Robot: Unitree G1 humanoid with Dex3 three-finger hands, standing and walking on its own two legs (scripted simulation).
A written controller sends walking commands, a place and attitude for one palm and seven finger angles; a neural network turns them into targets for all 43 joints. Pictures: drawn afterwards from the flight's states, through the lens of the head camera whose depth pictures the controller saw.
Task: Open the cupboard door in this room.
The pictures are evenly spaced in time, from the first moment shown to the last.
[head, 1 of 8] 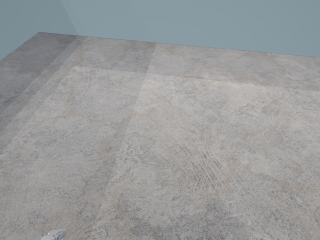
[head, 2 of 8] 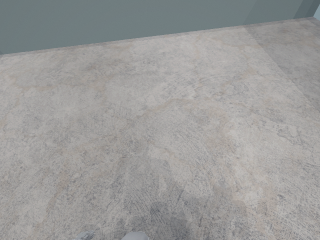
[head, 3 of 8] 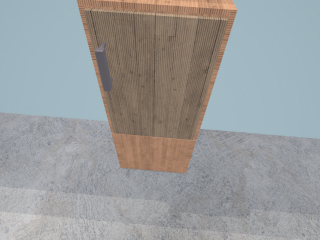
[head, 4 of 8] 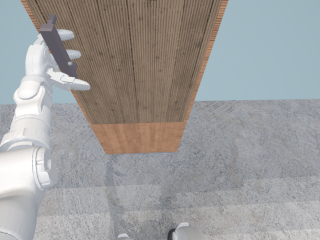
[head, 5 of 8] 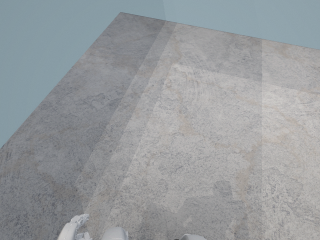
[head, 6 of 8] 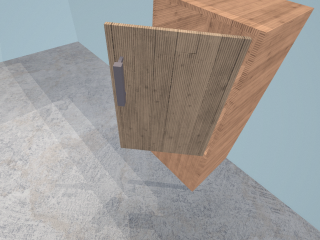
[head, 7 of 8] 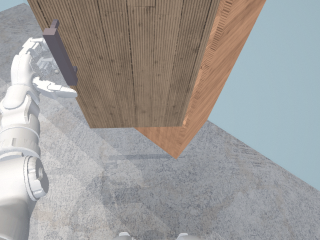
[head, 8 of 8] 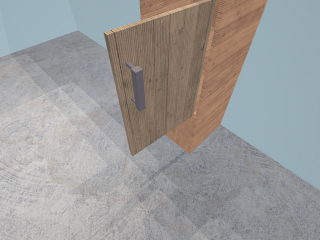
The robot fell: no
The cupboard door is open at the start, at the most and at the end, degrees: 0 85 85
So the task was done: yes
